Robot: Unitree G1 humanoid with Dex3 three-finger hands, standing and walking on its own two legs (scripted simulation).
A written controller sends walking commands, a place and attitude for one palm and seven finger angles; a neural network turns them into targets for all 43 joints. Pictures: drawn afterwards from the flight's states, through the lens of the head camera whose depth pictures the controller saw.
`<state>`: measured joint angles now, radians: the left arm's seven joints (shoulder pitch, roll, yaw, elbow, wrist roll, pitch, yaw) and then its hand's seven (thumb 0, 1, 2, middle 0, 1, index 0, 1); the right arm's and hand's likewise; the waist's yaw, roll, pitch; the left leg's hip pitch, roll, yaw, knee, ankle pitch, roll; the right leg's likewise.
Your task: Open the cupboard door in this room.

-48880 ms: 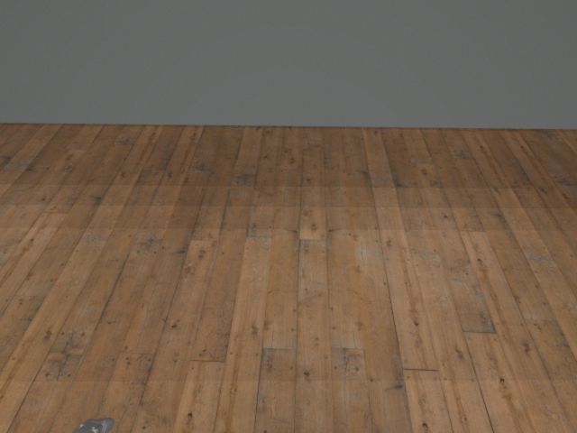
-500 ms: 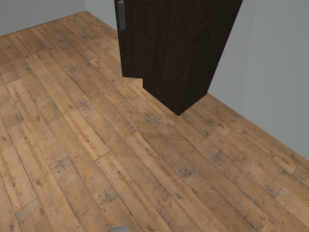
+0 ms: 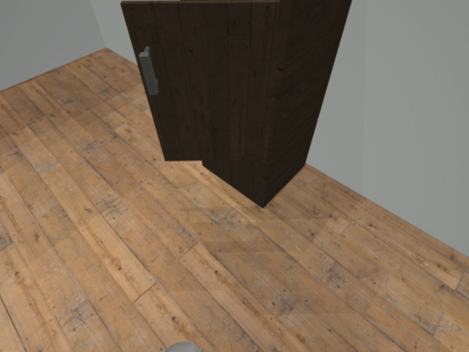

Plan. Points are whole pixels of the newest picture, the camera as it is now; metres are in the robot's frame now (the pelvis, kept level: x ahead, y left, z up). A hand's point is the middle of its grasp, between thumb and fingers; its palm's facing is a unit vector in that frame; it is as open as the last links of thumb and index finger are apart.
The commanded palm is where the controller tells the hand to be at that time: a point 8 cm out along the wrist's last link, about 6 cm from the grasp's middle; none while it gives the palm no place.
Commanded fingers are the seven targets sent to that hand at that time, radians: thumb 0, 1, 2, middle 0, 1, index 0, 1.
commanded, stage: take the last steps up to it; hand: left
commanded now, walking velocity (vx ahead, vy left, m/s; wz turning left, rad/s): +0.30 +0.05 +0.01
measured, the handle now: (150, 70) +0.83 +0.28 +0.03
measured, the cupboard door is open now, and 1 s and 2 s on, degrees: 43 43 43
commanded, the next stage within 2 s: come to a stop and stand still in 0.50 s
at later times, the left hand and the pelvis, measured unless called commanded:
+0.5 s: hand (126, 300) +0.25 +0.25 -0.17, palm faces +0.00 -0.99 -0.17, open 7.3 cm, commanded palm none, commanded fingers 0.00 0.90 0.90 -0.20 -0.30 -0.20 -0.30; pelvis +0.18 +0.07 +0.00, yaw -2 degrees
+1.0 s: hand (147, 250) +0.36 +0.23 -0.18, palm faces +0.00 -0.97 -0.23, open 7.3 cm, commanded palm none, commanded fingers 0.00 0.90 0.90 -0.20 -0.30 -0.20 -0.30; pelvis +0.28 +0.04 -0.01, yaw -3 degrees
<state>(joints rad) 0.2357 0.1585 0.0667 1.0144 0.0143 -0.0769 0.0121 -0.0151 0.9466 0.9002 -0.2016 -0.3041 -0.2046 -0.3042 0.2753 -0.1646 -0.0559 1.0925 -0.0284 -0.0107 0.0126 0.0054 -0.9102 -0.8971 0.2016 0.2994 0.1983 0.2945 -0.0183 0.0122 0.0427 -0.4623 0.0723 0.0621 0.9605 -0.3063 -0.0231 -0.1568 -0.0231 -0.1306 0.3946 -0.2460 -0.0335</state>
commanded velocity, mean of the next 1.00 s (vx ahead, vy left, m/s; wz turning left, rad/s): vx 0.03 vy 0.01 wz -0.02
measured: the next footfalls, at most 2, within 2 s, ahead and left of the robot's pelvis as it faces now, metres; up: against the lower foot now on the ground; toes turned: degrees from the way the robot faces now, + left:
left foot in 0.18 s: +0.22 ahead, +0.15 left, +0.00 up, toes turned +7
right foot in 0.64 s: +0.31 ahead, -0.04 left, +0.00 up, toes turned -5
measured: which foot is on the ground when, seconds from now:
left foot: up 0.00-0.16, down 0.18-0.64, up 0.66-0.80, down 0.82-1.00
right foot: down 0.00-0.18, up 0.20-0.62, down 0.64-1.00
